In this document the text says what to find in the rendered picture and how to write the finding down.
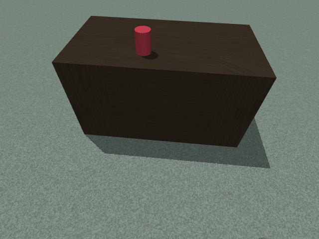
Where can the can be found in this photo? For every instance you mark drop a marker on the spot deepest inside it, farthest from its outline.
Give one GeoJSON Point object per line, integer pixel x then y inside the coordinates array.
{"type": "Point", "coordinates": [143, 40]}

